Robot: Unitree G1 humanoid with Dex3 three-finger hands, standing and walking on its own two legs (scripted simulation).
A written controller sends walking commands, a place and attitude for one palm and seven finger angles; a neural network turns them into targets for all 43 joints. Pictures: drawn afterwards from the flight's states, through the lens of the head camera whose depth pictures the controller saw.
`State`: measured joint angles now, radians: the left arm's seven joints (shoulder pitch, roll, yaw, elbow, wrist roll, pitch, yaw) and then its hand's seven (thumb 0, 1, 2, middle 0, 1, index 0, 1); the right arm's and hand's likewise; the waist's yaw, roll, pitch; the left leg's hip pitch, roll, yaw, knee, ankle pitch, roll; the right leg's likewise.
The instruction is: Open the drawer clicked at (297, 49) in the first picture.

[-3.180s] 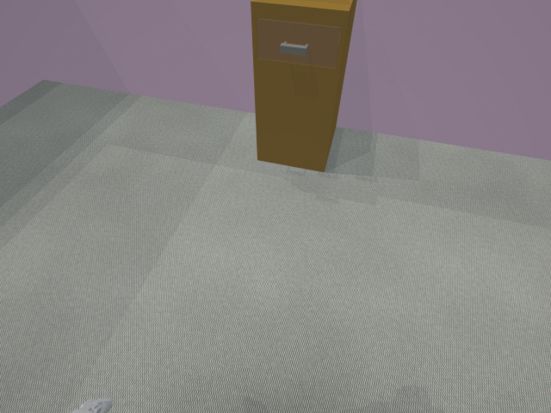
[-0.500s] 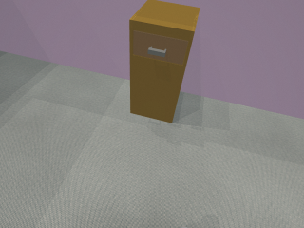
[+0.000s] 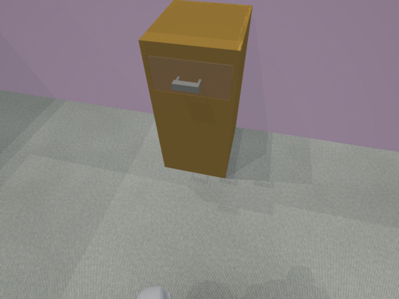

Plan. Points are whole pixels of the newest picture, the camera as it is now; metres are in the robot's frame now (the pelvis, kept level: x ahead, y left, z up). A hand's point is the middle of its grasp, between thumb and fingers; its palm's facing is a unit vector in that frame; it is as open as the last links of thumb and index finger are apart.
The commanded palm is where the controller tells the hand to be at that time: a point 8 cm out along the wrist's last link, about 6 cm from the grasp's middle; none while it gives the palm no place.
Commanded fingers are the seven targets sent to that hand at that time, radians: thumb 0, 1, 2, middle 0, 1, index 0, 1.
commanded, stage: turn to face it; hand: left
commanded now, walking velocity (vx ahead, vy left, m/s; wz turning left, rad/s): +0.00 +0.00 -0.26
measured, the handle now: (187, 83) +0.90 +0.08 -0.09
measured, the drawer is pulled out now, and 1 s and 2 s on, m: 0.00 0.00 0.00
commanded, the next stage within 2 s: take the last steps up to it in 0.20 s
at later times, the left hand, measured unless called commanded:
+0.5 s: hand out of the picture +0.12 +0.18 -0.18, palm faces -0.05 -0.98 -0.17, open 7.4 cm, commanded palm none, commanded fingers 0.00 0.90 0.90 -0.20 -0.30 -0.20 -0.30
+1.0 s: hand (140, 223) +0.33 +0.18 -0.16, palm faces -0.14 -0.97 -0.21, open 7.3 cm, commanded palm none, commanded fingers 0.00 0.90 0.90 -0.20 -0.30 -0.20 -0.30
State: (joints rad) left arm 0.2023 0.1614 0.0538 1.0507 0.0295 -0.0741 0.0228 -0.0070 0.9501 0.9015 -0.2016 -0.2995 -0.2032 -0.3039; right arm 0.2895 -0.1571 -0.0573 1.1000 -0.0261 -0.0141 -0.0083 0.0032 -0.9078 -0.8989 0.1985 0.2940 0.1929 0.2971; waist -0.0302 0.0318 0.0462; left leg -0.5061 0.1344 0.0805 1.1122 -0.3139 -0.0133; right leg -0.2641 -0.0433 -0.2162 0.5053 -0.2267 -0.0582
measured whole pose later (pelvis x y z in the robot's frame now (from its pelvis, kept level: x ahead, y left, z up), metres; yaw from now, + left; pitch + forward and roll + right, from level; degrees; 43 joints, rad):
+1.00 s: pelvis +0.24 +0.01 +0.00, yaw -9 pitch -1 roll +1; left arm 0.18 0.17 0.06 1.04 0.03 -0.02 -0.01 0.01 0.92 0.90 -0.20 -0.30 -0.20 -0.30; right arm 0.39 -0.11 -0.03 1.15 -0.03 -0.04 -0.01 0.00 -0.90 -0.90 0.20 0.29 0.20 0.30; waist -0.03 0.01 0.05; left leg -0.11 0.06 0.19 0.42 -0.29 0.00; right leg -0.42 -0.08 -0.11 0.74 -0.33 -0.01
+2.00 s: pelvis +0.30 -0.06 +0.00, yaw -8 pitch -1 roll +0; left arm 0.22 0.17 0.02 1.09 0.01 0.00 0.03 0.01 0.93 0.90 -0.20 -0.30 -0.20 -0.30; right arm 0.24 -0.16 -0.01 1.14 -0.02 0.02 -0.03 0.00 -0.91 -0.90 0.20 0.29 0.19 0.30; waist 0.00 0.01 0.04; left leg -0.18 0.06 0.02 0.46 -0.25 -0.06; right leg -0.18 0.03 -0.10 0.47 -0.28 -0.07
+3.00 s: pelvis +0.31 -0.01 +0.00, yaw -10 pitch -1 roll +0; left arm 0.35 0.13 -0.01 1.12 0.03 -0.01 0.02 0.01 0.91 0.90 -0.20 -0.30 -0.20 -0.30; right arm 0.33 -0.14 0.02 1.10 -0.02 -0.02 -0.02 0.00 -0.91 -0.90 0.20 0.29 0.20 0.30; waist 0.01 -0.01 0.02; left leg -0.17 -0.03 0.07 0.48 -0.30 0.04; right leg -0.22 -0.04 -0.05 0.52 -0.29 0.00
